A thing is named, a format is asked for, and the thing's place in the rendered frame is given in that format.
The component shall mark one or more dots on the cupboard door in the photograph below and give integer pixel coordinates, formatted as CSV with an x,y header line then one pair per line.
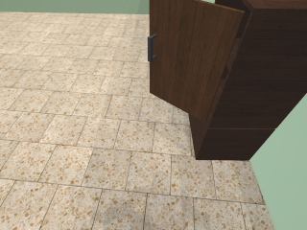
x,y
194,39

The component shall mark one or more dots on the handle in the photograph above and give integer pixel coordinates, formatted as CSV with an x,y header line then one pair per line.
x,y
151,55

